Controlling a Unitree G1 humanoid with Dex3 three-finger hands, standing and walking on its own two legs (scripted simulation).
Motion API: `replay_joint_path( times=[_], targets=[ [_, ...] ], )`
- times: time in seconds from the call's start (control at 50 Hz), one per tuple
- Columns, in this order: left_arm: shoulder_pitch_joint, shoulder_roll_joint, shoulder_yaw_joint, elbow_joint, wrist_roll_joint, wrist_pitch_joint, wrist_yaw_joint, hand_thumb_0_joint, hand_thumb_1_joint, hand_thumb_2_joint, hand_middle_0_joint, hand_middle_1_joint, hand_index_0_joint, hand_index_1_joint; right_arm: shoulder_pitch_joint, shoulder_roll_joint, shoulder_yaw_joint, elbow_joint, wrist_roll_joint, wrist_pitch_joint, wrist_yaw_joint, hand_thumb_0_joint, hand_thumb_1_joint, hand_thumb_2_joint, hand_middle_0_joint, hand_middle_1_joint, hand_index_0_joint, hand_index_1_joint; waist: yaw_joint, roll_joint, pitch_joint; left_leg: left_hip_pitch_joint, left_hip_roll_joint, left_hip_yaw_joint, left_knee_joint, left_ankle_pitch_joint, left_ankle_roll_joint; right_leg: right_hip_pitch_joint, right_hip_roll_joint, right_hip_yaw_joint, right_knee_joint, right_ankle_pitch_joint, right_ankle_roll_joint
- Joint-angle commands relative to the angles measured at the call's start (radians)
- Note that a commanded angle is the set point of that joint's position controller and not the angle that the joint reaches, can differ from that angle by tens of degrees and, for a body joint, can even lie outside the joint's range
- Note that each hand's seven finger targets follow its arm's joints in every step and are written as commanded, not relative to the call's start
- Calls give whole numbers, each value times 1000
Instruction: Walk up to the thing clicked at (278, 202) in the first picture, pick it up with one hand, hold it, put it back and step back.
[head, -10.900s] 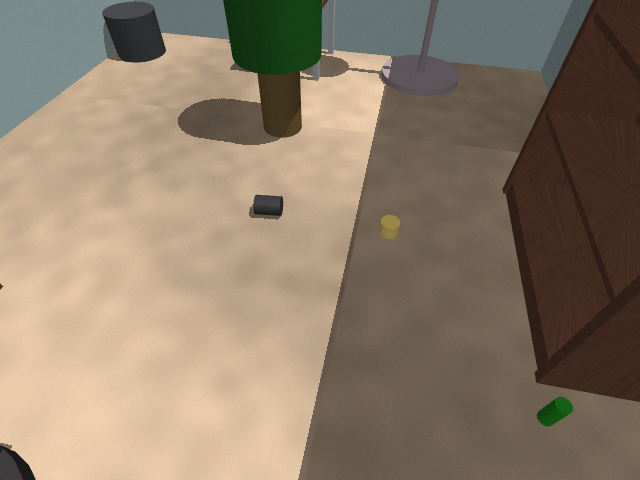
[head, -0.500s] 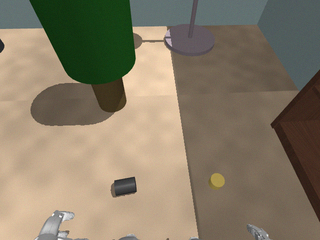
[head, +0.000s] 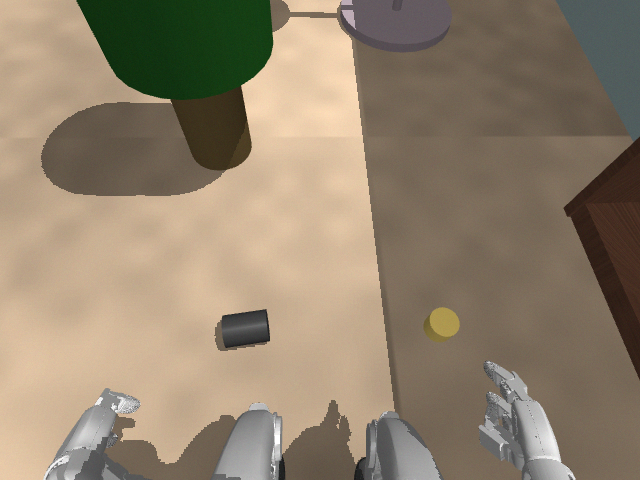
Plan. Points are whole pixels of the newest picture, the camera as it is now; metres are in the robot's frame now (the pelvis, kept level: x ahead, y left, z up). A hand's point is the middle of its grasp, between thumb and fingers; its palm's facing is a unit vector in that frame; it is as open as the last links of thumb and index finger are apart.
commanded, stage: rise first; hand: left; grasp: from above
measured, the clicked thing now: (246, 328) +0.46 +0.21 -0.61
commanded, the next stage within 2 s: none
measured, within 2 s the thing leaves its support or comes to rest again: neither
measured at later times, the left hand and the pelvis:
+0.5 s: hand (186, 365) +0.31 +0.27 -0.34, palm faces -0.44 -0.26 -0.86, open 13.9 cm; pelvis -0.07 -0.01 -0.20, yaw -2 degrees
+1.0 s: hand (204, 343) +0.38 +0.27 -0.44, palm faces -0.43 -0.04 -0.90, open 14.1 cm; pelvis -0.08 +0.00 -0.28, yaw -6 degrees
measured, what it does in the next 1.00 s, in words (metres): lowers itself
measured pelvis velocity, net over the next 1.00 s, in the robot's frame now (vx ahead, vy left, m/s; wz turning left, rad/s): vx -0.08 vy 0.00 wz -0.10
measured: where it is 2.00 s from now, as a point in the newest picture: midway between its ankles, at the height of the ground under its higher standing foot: outside the picture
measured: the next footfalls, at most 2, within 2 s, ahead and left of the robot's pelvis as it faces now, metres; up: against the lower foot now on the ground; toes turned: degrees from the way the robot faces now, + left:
none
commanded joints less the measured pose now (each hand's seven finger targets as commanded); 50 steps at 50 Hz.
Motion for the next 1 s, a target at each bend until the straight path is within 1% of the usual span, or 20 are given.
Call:
replay_joint_path(
  times=[0.0, 0.04, 0.12, 0.16, 0.22, 0.24, 0.3, 0.36, 0.44, 0.5, 0.56, 0.64, 0.72, 0.76, 0.78, 0.82, 0.84, 0.88, 0.92, 0.98],
  targets=[
    [-149, 197, 51, -111, 116, -123, 47, 0, -553, 945, -86, -1078, -92, -1072, 11, -166, -73, -79, 6, -51, 6, 0, -910, -903, 200, 300, 200, 300, -16, 77, -345, 115, -33, -31, 15, 246, 4, -84, 41, 40, 32, 228, -23],
    [-202, 190, 21, -92, 169, -154, 71, 0, -551, 957, -86, -1080, -90, -1076, 9, -178, -79, -61, 9, -52, 13, 0, -906, -902, 200, 300, 200, 300, -30, 89, -402, 76, -30, -41, 80, 269, 1, -165, 41, 38, 110, 247, -25],
    [-289, 279, 73, -34, 272, -183, 142, 0, -578, 984, -75, -1080, -73, -1083, 7, -196, -93, -26, 15, -34, 24, 0, -913, -905, 200, 300, 200, 300, 3, 108, -485, -17, -28, -58, 187, 293, -1, -297, 38, 35, 232, 252, -29],
    [-349, 276, 54, -59, 306, -179, 173, 0, -567, 985, -71, -1088, -72, -1087, 10, -202, -101, -16, 17, -23, 29, 0, -907, -903, 200, 300, 200, 300, 3, 127, -549, -16, -25, -67, 220, 312, -6, -345, 35, 29, 275, 261, -33],
    [-462, 309, 60, 28, 359, -162, 214, 0, -586, 999, -74, -1084, -73, -1086, 27, -207, -102, 25, 18, -5, 32, 0, -919, -907, 200, 300, 200, 300, -1, 107, -586, -85, -24, -60, 293, 325, -2, -388, 36, 26, 323, 273, -30],
    [-514, 306, 51, 87, 379, -159, 222, 0, -587, 1008, -74, -1072, -69, -1078, 33, -207, -102, 32, 15, 0, 36, 0, -916, -906, 200, 300, 200, 300, -18, 73, -595, -134, -26, -61, 324, 299, 2, -407, 39, 22, 336, 259, -29],
    [-701, 349, 36, 159, 429, -168, 239, 0, -513, 970, -87, -1053, -90, -1050, 57, -195, -101, 57, 3, 15, 43, 0, -886, -898, 200, 300, 200, 300, -37, 14, -649, -286, -34, -23, 433, 207, 24, -394, 42, 39, 350, 221, -18],
    [-808, 415, 36, 223, 470, -188, 255, 0, -509, 978, -91, -1040, -93, -1040, 60, -189, -103, 71, -12, 25, 44, 0, -876, -895, 200, 300, 200, 300, -35, -18, -687, -394, -33, -5, 485, 106, 21, -367, 42, 69, 355, 120, -11],
    [-927, 453, 26, 342, 526, -213, 265, 0, -543, 1011, -67, -1054, -66, -1057, 65, -188, -99, 93, -26, 38, 43, 0, -876, -896, 200, 300, 200, 300, -49, 12, -632, -478, -33, -6, 521, -8, 19, -466, 50, 67, 374, -35, -20],
    [-984, 471, 17, 417, 583, -227, 277, 0, -557, 1031, -59, -1053, -55, -1058, 70, -193, -88, 111, -35, 51, 46, 0, -874, -895, 200, 300, 200, 300, -60, 36, -580, -531, -35, -10, 539, -71, 20, -554, 58, 42, 411, -101, -30],
    [-1053, 510, 21, 447, 638, -238, 301, 0, -540, 1012, -64, -1052, -69, -1047, 74, -202, -77, 126, -42, 63, 50, 0, -889, -898, 200, 300, 200, 300, -67, 81, -565, -541, -34, -22, 556, -111, 20, -629, 59, 20, 461, -125, -37],
    [-1102, 513, 17, 505, 702, -254, 340, 0, -536, 1001, -70, -1038, -77, -1030, 93, -204, -63, 151, -54, 76, 61, 0, -897, -900, 200, 299, 200, 299, -87, 126, -570, -531, -29, -39, 581, -87, 17, -696, 56, -15, 533, -69, -40],
    [-1159, 530, 19, 529, 743, -267, 373, 0, -542, 1000, -75, -1021, -80, -1016, 116, -213, -54, 170, -69, 86, 73, 0, -902, -902, 200, 300, 200, 299, -106, 163, -591, -521, -23, -50, 624, -33, 16, -742, 53, -31, 586, -1, -39],
    [-1159, 542, 24, 555, 770, -271, 385, 0, -558, 1010, -80, -1004, -78, -1006, 125, -213, -55, 180, -74, 91, 79, 0, -905, -903, 199, 300, 200, 299, -103, 190, -605, -501, -21, -56, 638, -4, 11, -768, 53, -37, 617, 28, -43],
    [-1177, 525, 11, 556, 778, -273, 390, 0, -545, 997, -81, -1006, -83, -1004, 131, -215, -55, 186, -78, 93, 82, 0, -905, -903, 199, 300, 200, 300, -112, 208, -602, -495, -18, -60, 646, 9, 9, -788, 51, -39, 631, 43, -42],
    [-1224, 563, 29, 543, 800, -278, 402, 0, -559, 1007, -80, -1002, -79, -1003, 140, -222, -56, 191, -84, 98, 85, 0, -907, -904, 199, 300, 200, 299, -110, 245, -620, -477, -16, -67, 652, 19, 5, -813, 53, -45, 654, 50, -46],
    [-1223, 565, 31, 554, 805, -278, 409, 0, -553, 999, -79, -1005, -80, -1003, 140, -224, -57, 193, -88, 100, 87, 0, -906, -903, 199, 300, 200, 300, -109, 252, -626, -471, -12, -72, 659, 21, 3, -827, 53, -49, 669, 52, -47],
    [-1246, 515, 0, 559, 807, -278, 417, 0, -550, 997, -78, -1010, -80, -1008, 149, -216, -57, 199, -95, 102, 93, 0, -906, -903, 199, 300, 200, 299, -130, 254, -622, -482, -12, -69, 676, 32, 5, -835, 55, -51, 674, 69, -45],
    [-1277, 547, 21, 573, 803, -273, 429, 0, -546, 988, -72, -1025, -79, -1017, 155, -221, -60, 204, -100, 102, 95, 0, -907, -903, 199, 299, 200, 299, -137, 231, -627, -498, -10, -70, 696, 29, 10, -842, 56, -51, 678, 67, -43],
    [-1280, 532, 16, 618, 793, -258, 439, 0, -542, 981, -71, -1033, -80, -1022, 161, -216, -55, 211, -110, 98, 101, 0, -909, -904, 199, 300, 200, 300, -143, 217, -618, -527, -7, -70, 712, 21, 14, -836, 56, -54, 687, 66, -41]
  ],
)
